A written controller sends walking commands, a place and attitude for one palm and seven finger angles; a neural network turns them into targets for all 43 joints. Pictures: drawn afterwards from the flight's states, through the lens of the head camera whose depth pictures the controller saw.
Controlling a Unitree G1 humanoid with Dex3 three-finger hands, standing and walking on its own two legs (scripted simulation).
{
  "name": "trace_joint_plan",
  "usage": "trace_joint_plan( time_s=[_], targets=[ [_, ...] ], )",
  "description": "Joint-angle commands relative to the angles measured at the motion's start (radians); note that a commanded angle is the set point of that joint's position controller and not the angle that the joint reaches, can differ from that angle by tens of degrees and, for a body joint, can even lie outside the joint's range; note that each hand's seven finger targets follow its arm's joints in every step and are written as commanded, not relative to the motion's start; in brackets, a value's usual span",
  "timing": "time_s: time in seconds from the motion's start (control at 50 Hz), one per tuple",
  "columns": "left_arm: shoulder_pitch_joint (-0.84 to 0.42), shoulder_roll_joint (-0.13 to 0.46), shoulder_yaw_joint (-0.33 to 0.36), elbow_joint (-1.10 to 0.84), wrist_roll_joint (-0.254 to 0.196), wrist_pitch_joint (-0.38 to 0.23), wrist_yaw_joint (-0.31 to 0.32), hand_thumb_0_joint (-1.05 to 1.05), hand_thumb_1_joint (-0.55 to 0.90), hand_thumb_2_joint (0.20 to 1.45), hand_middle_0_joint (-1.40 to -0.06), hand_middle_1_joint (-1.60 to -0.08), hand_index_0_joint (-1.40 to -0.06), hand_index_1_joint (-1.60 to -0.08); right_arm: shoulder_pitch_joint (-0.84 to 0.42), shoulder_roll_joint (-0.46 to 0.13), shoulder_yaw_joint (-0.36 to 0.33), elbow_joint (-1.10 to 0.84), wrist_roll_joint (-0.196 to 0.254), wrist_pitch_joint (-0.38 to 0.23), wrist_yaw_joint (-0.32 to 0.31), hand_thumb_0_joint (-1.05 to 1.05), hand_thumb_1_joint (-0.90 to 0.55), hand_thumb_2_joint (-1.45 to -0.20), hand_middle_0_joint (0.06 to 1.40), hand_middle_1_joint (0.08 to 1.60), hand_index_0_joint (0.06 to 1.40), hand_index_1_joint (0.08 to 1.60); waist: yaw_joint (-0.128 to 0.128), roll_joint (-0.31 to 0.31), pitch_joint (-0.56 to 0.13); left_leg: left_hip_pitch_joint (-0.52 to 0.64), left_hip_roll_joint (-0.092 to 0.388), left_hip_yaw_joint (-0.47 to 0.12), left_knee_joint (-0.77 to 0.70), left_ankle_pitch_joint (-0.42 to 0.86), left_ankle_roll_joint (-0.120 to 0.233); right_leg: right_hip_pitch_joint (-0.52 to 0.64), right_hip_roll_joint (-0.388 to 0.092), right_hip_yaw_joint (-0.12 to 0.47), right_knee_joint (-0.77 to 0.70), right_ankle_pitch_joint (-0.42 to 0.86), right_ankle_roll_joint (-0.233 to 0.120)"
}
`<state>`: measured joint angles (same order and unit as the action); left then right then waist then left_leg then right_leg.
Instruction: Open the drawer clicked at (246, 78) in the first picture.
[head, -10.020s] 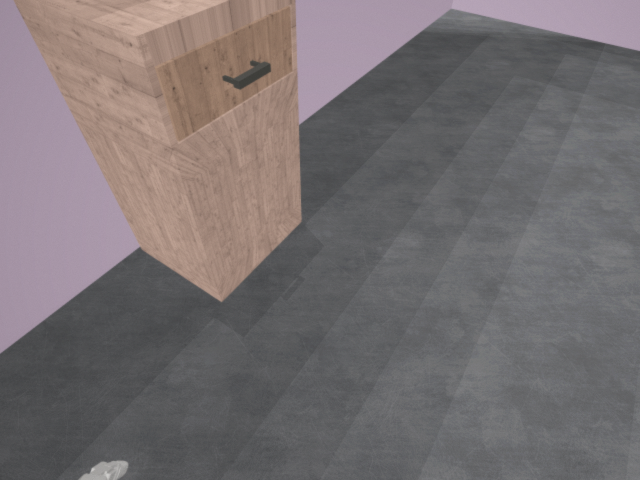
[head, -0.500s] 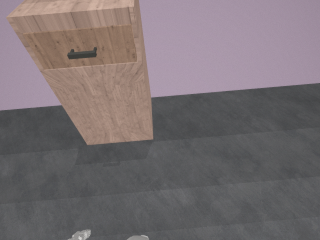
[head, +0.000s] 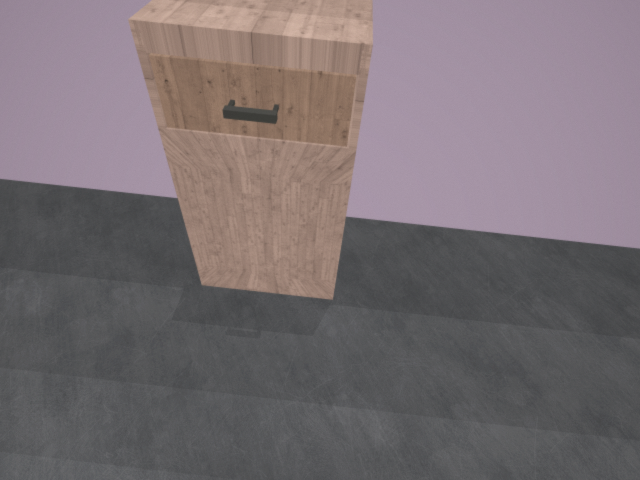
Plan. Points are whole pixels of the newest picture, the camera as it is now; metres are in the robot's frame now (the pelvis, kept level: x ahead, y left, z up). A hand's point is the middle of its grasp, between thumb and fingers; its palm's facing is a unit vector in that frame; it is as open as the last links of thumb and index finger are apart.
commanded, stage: take the last steps up to it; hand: left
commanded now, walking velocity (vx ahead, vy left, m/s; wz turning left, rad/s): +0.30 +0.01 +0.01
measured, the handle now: (252, 110) +0.86 +0.23 +0.01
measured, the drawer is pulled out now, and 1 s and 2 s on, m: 0.00 0.00 0.00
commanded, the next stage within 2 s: come to a stop and stand still in 0.72 s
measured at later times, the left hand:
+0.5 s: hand (240, 414) +0.25 +0.14 -0.17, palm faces +0.07 -0.98 -0.21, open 7.3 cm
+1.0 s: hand (215, 412) +0.25 +0.18 -0.18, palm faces +0.09 -0.98 -0.15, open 7.4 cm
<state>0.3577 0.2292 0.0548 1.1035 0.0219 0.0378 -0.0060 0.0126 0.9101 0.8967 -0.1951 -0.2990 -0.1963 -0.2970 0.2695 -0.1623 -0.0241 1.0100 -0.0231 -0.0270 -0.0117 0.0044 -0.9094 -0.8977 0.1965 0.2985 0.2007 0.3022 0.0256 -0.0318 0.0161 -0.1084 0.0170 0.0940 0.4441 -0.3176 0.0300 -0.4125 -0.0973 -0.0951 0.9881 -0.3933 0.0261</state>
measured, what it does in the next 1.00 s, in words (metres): walks ahead: right foot, then left foot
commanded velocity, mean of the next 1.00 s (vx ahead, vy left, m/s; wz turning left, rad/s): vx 0.14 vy -0.01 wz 0.01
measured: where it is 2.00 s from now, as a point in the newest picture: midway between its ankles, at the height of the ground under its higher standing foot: outside the picture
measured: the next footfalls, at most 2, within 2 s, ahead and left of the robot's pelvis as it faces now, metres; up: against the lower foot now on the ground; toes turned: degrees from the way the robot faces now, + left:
right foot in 0.34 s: +0.25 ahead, -0.12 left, +0.00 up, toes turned -8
left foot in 0.82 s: +0.35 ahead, +0.12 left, +0.00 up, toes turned +9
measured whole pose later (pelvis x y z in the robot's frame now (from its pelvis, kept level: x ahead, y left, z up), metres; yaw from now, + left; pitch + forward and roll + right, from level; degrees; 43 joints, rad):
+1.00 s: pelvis +0.29 +0.02 +0.00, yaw +1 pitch -1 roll +0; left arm 0.32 0.15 0.03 1.13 0.01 0.01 0.02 0.01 0.91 0.90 -0.19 -0.30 -0.20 -0.30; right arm 0.14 -0.14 -0.02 1.04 -0.01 -0.03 -0.05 -0.02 -0.95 -0.90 0.20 0.30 0.20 0.30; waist 0.03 -0.04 0.06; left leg -0.23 0.03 0.15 0.45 -0.20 0.04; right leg -0.35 -0.07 -0.06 0.84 -0.44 0.03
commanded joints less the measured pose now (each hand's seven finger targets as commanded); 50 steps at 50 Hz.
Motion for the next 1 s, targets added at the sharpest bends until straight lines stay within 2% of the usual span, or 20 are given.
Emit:
trace_joint_plan(
  time_s=[0.0, 0.1, 0.22, 0.26, 0.28, 0.3, 0.32, 0.34, 0.36, 0.4, 0.46, 0.5, 0.66, 0.72, 0.76, 0.78, 0.8, 0.82, 0.88, 0.98],
  targets=[
    [-0.1, 0.022, 0.001, -0.101, 0.004, -0.053, -0.011, 0.0, 0.9, 0.9, -0.2, -0.3, -0.2, -0.3, 0.117, -0.137, -0.03, 0.022, 0.008, -0.033, -0.015, 0.0, -0.9, -0.9, 0.2, 0.3, 0.2, 0.3, -0.036, 0.138, 0.103, 0.069, 0.238, -0.213, -0.279, 0.21, 0.133, -0.233, -0.032, 0.03, 0.084, 0.105, 0.013],
    [-0.186, 0.007, -0.003, -0.129, -0.001, -0.051, -0.009, 0.0, 0.9, 0.9, -0.2, -0.3, -0.2, -0.3, 0.188, -0.121, -0.032, 0.075, 0.01, -0.045, -0.022, 0.0, -0.9, -0.9, 0.2, 0.3, 0.2, 0.3, -0.047, 0.128, 0.113, 0.149, 0.252, -0.162, -0.254, 0.429, 0.15, -0.275, -0.035, 0.019, -0.047, 0.145, 0.024],
    [-0.286, -0.018, -0.001, -0.17, -0.005, -0.064, -0.014, 0.0, 0.9, 0.9, -0.2, -0.3, -0.2, -0.3, 0.228, -0.118, -0.035, 0.117, -0.003, -0.042, -0.023, 0.0, -0.9, -0.9, 0.2, 0.3, 0.2, 0.3, -0.067, 0.148, 0.144, 0.109, 0.253, -0.129, -0.191, 0.517, 0.13, -0.129, 0.01, -0.025, -0.287, 0.151, -0.017],
    [-0.213, -0.003, 0.006, -0.15, -0.005, -0.073, -0.011, 0.0, 0.9, 0.9, -0.2, -0.3, -0.2, -0.3, 0.221, -0.123, -0.035, 0.127, -0.002, -0.04, -0.023, 0.0, -0.9, -0.9, 0.2, 0.3, 0.2, 0.3, -0.027, 0.131, 0.11, 0.082, 0.242, -0.108, -0.085, 0.677, 0.114, 0.024, 0.056, -0.056, -0.356, 0.149, -0.041],
    [-0.105, 0.011, 0.013, -0.114, -0.002, -0.079, -0.008, 0.0, 0.9, 0.9, -0.2, -0.3, -0.2, -0.3, 0.209, -0.127, -0.035, 0.127, 0.003, -0.04, -0.024, 0.0, -0.9, -0.9, 0.2, 0.3, 0.2, 0.3, 0.026, 0.115, 0.061, 0.04, 0.216, -0.083, 0.032, 0.718, 0.09, 0.179, 0.078, -0.069, -0.412, 0.202, -0.05],
    [0.05, 0.056, 0.027, -0.07, 0.002, -0.091, -0.003, 0.0, 0.9, 0.9, -0.2, -0.3, -0.2, -0.3, 0.189, -0.124, -0.037, 0.121, 0.011, -0.044, -0.019, 0.0, -0.9, -0.9, 0.2, 0.3, 0.2, 0.3, 0.095, 0.063, -0.019, -0.053, 0.168, -0.05, 0.216, 0.646, 0.056, 0.39, 0.048, -0.019, -0.459, 0.249, -0.069],
    [0.187, 0.155, 0.054, -0.033, 0.01, -0.106, 0.009, 0.0, 0.9, 0.9, -0.2, -0.3, -0.2, -0.3, 0.221, -0.076, -0.034, 0.1, 0.022, -0.049, -0.009, 0.0, -0.9, -0.9, 0.2, 0.3, 0.2, 0.3, 0.13, -0.129, -0.14, -0.272, 0.054, 0.016, 0.526, 0.284, 0.01, 0.613, -0.203, 0.295, -0.528, 0.282, -0.158],
    [0.231, 0.222, 0.06, -0.021, -0.008, -0.101, 0.012, 0.0, 0.9, 0.9, -0.2, -0.3, -0.2, -0.3, 0.211, -0.057, -0.031, 0.066, 0.026, -0.045, -0.009, 0.0, -0.9, -0.9, 0.2, 0.3, 0.2, 0.3, 0.105, -0.19, -0.169, -0.422, -0.03, -0.028, 0.81, -0.258, -0.006, 0.614, -0.4, 0.602, -0.679, 0.32, -0.263],
    [0.138, 0.197, 0.061, -0.045, -0.017, -0.096, 0.017, 0.0, 0.9, 0.9, -0.2, -0.3, -0.2, -0.3, 0.166, -0.07, -0.038, 0.061, 0.025, -0.031, -0.008, 0.0, -0.9, -0.9, 0.2, 0.3, 0.2, 0.3, 0.091, -0.123, -0.129, -0.436, 0.027, -0.12, 0.908, -0.22, 0.006, 0.491, -0.398, 0.621, -0.756, 0.051, -0.268],
    [-0.05, 0.092, 0.032, -0.095, -0.012, -0.092, 0.023, 0.0, 0.9, 0.9, -0.2, -0.3, -0.2, -0.3, 0.095, -0.049, -0.041, 0.051, 0.004, -0.015, 0.005, 0.0, -0.9, -0.9, 0.2, 0.3, 0.2, 0.3, 0.023, -0.028, 0.064, -0.459, 0.105, -0.126, 0.883, -0.041, -0.001, 0.186, -0.307, 0.429, -0.814, -0.139, -0.2],
    [-0.1, 0.025, 0.009, -0.096, -0.002, -0.104, 0.028, 0.0, 0.9, 0.9, -0.2, -0.3, -0.2, -0.3, 0.177, -0.011, -0.037, 0.079, -0.006, 0.015, 0.012, 0.0, -0.9, -0.9, 0.2, 0.3, 0.2, 0.3, -0.051, -0.044, 0.05, -0.353, 0.118, -0.087, 0.744, 0.035, -0.037, 0.057, -0.212, 0.2, -0.837, 0.012, -0.15],
    [-0.088, 0.018, 0.016, -0.094, 0.001, -0.11, 0.026, 0.0, 0.9, 0.9, -0.2, -0.3, -0.2, -0.3, 0.179, 0.002, -0.035, 0.073, -0.01, 0.024, 0.015, 0.0, -0.9, -0.9, 0.2, 0.3, 0.2, 0.3, -0.059, -0.052, 0.043, -0.344, 0.12, -0.058, 0.654, 0.063, -0.055, 0.045, -0.183, 0.128, -0.837, 0.089, -0.149],
    [0.016, 0.066, 0.015, -0.035, 0.003, -0.114, 0.016, 0.0, 0.9, 0.9, -0.2, -0.3, -0.2, -0.3, -0.046, -0.023, -0.029, -0.016, 0.002, -0.002, 0.034, 0.0, -0.9, -0.9, 0.2, 0.3, 0.2, 0.3, 0.006, -0.079, 0.069, -0.352, 0.094, -0.009, 0.269, 0.07, -0.061, 0.221, -0.2, 0.127, -0.801, 0.226, -0.18],
    [0.022, 0.071, 0.019, -0.027, 0.001, -0.106, 0.02, 0.0, 0.9, 0.9, -0.2, -0.3, -0.2, -0.3, -0.054, -0.035, -0.024, -0.02, 0.004, -0.015, 0.03, 0.0, -0.9, -0.9, 0.2, 0.3, 0.2, 0.3, -0.001, -0.069, 0.051, -0.24, 0.069, 0.009, 0.144, 0.076, -0.052, 0.236, -0.194, 0.11, -0.725, 0.301, -0.166],
    [0.016, 0.053, 0.016, -0.024, -0.004, -0.093, 0.022, 0.0, 0.9, 0.9, -0.2, -0.3, -0.2, -0.3, 0.044, -0.062, -0.026, 0.015, 0.004, -0.027, 0.022, 0.0, -0.9, -0.9, 0.2, 0.3, 0.2, 0.3, -0.047, 0.003, 0.015, -0.009, 0.051, 0.021, 0.001, 0.15, -0.042, 0.14, -0.13, 0.052, -0.588, 0.242, -0.123],
    [0.032, 0.011, 0.008, -0.032, -0.006, -0.086, 0.018, 0.0, 0.9, 0.9, -0.2, -0.3, -0.2, -0.3, 0.129, -0.127, -0.038, 0.037, -0.003, -0.035, 0.012, 0.0, -0.9, -0.9, 0.2, 0.3, 0.2, 0.3, -0.076, 0.163, -0.024, 0.133, 0.166, -0.116, -0.052, 0.177, 0.001, 0.025, -0.044, -0.003, -0.403, 0.132, -0.083],
    [0.038, -0.035, -0.003, -0.051, -0.009, -0.086, 0.013, 0.0, 0.9, 0.9, -0.2, -0.3, -0.2, -0.3, 0.201, -0.209, -0.053, 0.048, -0.007, -0.027, 0.004, 0.0, -0.9, -0.9, 0.2, 0.3, 0.2, 0.3, -0.092, 0.349, -0.05, 0.202, 0.356, -0.348, -0.145, 0.237, 0.091, -0.109, 0.058, -0.095, -0.179, -0.14, -0.038],
    [0.009, -0.03, -0.01, -0.063, -0.004, -0.078, 0.023, 0.0, 0.9, 0.9, -0.2, -0.3, -0.2, -0.3, 0.192, -0.195, -0.045, 0.054, -0.005, -0.016, -0.009, 0.0, -0.9, -0.9, 0.2, 0.3, 0.2, 0.3, -0.095, 0.309, -0.047, 0.14, 0.399, -0.393, -0.193, 0.256, 0.132, -0.126, 0.052, -0.006, -0.05, -0.227, -0.034],
    [0.025, -0.053, -0.019, -0.009, -0.012, -0.061, 0.026, 0.0, 0.9, 0.9, -0.2, -0.3, -0.2, -0.3, -0.031, -0.104, -0.007, 0.01, 0.003, -0.015, -0.027, 0.0, -0.9, -0.9, 0.2, 0.3, 0.2, 0.3, -0.013, 0.142, 0.019, -0.08, 0.333, -0.213, -0.18, 0.543, 0.126, 0.021, -0.024, 0.078, -0.082, -0.091, -0.008],
    [0.034, -0.018, -0.006, -0.024, -0.005, -0.015, 0.033, 0.0, 0.9, 0.9, -0.2, -0.3, -0.2, -0.3, -0.044, -0.15, -0.035, 0.019, 0.01, 0.007, -0.044, 0.0, -0.9, -0.9, 0.2, 0.3, 0.2, 0.3, -0.024, 0.134, -0.052, 0.02, 0.33, -0.132, -0.109, 0.829, 0.136, 0.025, 0.008, 0.057, -0.118, -0.029, 0.015]
  ],
)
